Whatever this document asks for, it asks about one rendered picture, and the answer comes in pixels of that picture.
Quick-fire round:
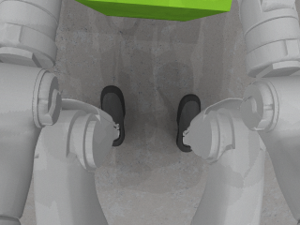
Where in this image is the robot foot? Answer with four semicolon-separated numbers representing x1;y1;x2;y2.
176;94;201;153
100;85;126;147

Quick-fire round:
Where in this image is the robot right upper arm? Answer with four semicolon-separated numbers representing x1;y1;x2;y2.
239;75;300;225

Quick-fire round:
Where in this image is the robot left forearm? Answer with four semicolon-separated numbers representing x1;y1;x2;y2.
0;0;62;69

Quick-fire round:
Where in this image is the robot left upper arm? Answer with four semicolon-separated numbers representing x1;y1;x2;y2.
0;62;62;225

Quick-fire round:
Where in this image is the robot right forearm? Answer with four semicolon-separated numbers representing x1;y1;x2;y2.
237;0;300;80

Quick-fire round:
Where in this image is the left robot foot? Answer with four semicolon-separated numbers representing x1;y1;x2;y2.
100;85;126;147

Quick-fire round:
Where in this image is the carton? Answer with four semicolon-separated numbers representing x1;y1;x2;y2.
75;0;232;22

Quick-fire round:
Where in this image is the right robot foot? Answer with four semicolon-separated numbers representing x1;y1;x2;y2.
176;94;201;153

